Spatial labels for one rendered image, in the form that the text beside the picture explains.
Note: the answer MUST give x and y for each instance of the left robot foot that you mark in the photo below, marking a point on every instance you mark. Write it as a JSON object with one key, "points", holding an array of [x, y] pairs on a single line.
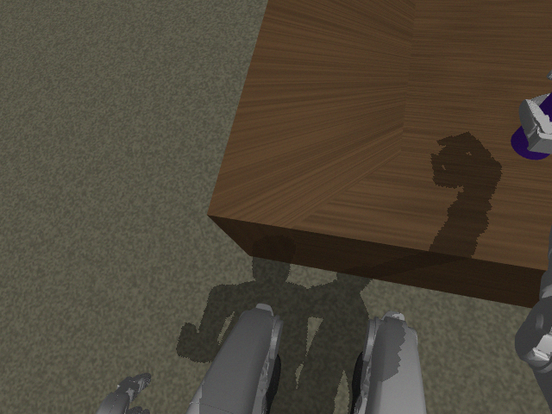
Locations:
{"points": [[273, 386]]}

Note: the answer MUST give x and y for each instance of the right robot hand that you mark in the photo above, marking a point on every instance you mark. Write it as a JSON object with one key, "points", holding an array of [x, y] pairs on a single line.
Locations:
{"points": [[536, 125]]}

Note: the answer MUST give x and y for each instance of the right robot arm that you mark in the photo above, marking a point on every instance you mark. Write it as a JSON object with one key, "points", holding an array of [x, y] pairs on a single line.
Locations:
{"points": [[533, 340]]}

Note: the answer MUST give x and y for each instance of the can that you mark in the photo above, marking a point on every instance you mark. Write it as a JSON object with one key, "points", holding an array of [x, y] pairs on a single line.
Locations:
{"points": [[519, 141]]}

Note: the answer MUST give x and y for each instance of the left robot hand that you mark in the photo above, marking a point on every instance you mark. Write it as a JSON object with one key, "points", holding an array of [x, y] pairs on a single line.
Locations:
{"points": [[118, 402]]}

